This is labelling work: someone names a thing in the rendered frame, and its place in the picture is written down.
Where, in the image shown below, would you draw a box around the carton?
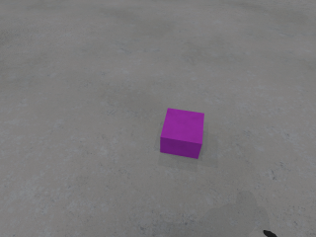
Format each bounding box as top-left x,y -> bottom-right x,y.
160,108 -> 204,159

